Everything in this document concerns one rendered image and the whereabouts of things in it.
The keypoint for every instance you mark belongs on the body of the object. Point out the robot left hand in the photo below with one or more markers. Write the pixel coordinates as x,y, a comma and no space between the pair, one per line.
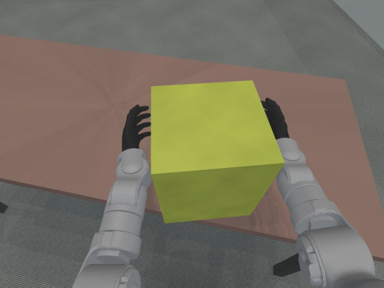
130,137

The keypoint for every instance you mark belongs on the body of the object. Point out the carton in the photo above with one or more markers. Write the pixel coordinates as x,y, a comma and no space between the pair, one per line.
213,151

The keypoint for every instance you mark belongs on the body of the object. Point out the robot left upper arm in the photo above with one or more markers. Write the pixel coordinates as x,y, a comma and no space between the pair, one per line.
108,276

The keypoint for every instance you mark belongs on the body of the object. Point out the robot right upper arm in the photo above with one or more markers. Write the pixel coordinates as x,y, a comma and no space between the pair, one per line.
335,257

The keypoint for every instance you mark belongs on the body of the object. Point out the table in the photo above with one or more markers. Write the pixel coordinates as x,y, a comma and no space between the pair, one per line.
63,108

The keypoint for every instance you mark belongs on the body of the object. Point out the left robot forearm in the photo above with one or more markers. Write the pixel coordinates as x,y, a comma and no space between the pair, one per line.
118,241

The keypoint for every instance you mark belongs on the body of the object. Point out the robot right hand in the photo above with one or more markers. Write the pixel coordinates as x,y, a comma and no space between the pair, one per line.
275,118

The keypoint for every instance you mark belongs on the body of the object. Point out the right robot forearm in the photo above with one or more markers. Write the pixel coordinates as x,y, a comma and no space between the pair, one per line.
305,199

